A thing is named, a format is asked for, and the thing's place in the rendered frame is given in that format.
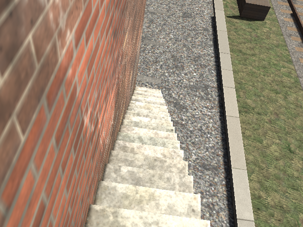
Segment stairs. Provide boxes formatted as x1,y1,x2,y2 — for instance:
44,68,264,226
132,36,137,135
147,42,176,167
84,86,210,227

